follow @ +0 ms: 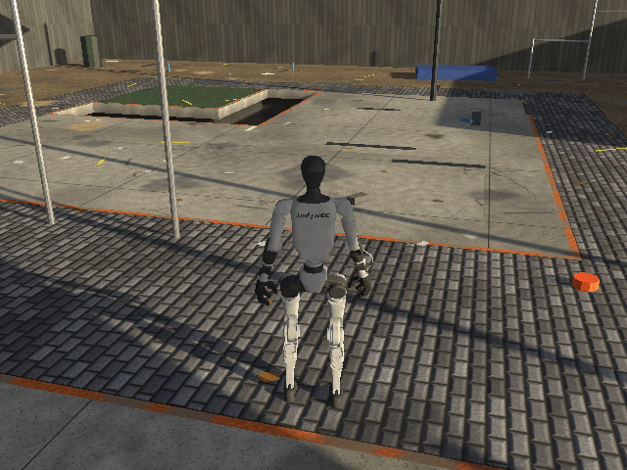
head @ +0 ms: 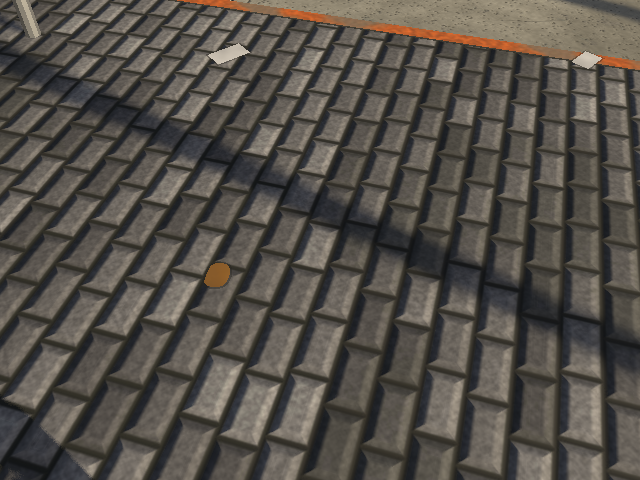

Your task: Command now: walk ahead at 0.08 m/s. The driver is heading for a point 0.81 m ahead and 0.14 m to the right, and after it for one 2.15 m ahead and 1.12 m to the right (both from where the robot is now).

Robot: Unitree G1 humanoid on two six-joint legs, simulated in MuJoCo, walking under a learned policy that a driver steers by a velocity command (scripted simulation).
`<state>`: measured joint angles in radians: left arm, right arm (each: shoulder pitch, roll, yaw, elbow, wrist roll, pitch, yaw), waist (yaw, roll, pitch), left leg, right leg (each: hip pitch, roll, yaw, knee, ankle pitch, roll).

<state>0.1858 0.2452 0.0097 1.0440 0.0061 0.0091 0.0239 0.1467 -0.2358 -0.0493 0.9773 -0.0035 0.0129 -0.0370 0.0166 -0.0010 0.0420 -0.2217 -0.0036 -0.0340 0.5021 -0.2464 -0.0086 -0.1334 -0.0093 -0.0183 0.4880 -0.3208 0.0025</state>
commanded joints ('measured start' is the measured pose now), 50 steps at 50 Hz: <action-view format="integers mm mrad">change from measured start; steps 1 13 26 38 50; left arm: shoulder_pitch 46 -14 -240 210 89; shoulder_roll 115 71 30 250 180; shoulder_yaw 22 30 32 120 93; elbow -8 -111 -200 -167 -232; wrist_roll -7 -25 -35 -24 -23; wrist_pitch -6 -76 -84 -66 -90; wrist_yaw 7 -8 -52 -63 -16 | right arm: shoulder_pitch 8 372 286 285 -117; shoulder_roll -105 -234 -137 -64 -97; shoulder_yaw -20 -76 -4 24 -14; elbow -3 122 80 -21 -206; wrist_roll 5 29 -7 2 -12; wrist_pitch -5 -97 -113 -152 -135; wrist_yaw -5 38 15 40 12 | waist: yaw -1 -149 -85 107 21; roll -12 284 80 -174 -57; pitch -30 -33 87 -422 -2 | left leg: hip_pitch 54 412 177 -471 -322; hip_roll -8 271 202 -54 68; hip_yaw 13 -430 5 -47 -18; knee -38 -261 -424 944 165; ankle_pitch -51 -200 269 -286 304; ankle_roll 34 219 174 10 -45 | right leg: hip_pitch -96 -508 -539 585 -195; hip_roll -20 30 -70 -336 -66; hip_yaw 28 -52 -16 892 258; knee -115 382 218 -203 -310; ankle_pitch -101 -87 325 -125 233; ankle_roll -33 -20 -17 -439 -240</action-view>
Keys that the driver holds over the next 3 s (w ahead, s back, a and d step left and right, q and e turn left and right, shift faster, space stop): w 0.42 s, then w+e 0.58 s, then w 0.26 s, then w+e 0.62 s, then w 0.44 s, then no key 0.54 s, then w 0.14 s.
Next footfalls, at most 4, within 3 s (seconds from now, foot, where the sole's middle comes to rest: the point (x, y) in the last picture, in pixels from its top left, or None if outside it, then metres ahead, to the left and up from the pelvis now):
0.72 right None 0.42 -0.11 -0.77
1.20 left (332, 378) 0.75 0.02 -0.77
1.76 right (472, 321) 0.91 -0.33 -0.77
2.26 left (469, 215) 1.28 -0.38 -0.77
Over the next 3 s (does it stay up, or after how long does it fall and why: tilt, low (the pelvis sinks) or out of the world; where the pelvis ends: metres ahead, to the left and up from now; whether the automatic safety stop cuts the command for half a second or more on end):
stays up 1.24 -0.51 -0.01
